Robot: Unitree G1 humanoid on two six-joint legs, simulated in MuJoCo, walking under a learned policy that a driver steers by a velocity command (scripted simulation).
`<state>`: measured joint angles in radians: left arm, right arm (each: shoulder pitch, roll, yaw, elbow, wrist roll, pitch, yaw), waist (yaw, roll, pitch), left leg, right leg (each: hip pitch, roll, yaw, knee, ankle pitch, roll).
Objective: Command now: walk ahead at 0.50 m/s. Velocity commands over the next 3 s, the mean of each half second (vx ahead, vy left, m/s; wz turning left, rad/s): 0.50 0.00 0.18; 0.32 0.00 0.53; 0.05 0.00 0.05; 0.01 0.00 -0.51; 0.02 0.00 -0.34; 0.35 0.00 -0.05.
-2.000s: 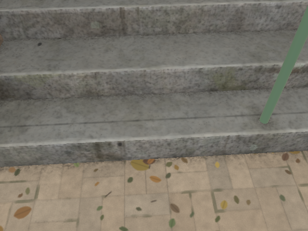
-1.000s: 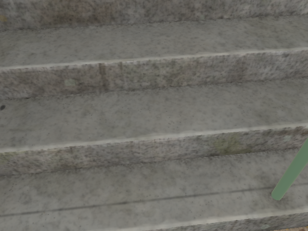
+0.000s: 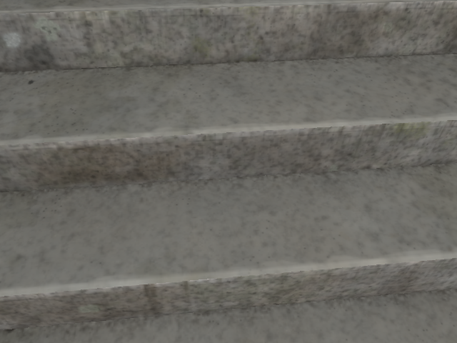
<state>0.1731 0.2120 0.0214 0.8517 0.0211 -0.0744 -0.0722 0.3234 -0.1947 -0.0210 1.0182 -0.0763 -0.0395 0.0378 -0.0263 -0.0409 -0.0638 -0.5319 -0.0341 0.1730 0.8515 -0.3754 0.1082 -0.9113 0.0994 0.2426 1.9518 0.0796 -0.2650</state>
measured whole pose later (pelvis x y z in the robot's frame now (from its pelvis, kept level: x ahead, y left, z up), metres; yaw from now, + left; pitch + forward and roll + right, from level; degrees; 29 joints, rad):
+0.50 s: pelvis +0.31 +0.00 +0.15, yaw +9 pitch +7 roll -5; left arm 0.09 0.16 -0.01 0.91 0.03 -0.04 -0.04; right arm 0.42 -0.19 -0.03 1.15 -0.05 -0.08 0.13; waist 0.03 0.05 -0.13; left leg -0.70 -0.01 -0.15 1.78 0.00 0.21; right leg -0.61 0.02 -0.18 0.90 -0.40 -0.09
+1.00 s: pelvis +0.54 +0.10 +0.33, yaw +25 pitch +7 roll +2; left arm 0.16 0.24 0.03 0.88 0.06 -0.08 -0.06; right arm 0.21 -0.22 -0.02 0.99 -0.04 -0.05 0.04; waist -0.03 -0.05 -0.14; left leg -0.67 -0.12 0.00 0.78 -0.23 0.08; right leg -0.83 0.01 0.17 1.77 -0.04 -0.09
